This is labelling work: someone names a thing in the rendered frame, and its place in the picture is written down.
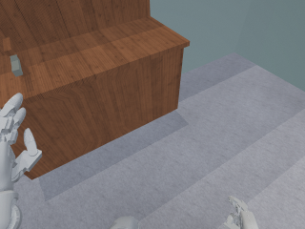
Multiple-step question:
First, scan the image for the left robot hand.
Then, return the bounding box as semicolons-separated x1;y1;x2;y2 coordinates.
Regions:
0;93;42;192

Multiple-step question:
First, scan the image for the right robot hand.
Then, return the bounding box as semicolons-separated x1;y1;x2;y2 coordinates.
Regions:
224;196;259;229

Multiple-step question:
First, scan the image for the tap lever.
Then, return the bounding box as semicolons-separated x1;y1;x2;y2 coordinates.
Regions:
10;54;23;77

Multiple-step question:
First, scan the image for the left robot thigh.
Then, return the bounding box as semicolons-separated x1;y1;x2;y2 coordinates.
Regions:
109;216;141;229

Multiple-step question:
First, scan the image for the counter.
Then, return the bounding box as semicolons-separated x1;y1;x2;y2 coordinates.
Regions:
0;0;190;180

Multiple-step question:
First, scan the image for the left robot forearm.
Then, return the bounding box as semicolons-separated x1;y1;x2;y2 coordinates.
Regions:
0;190;23;229

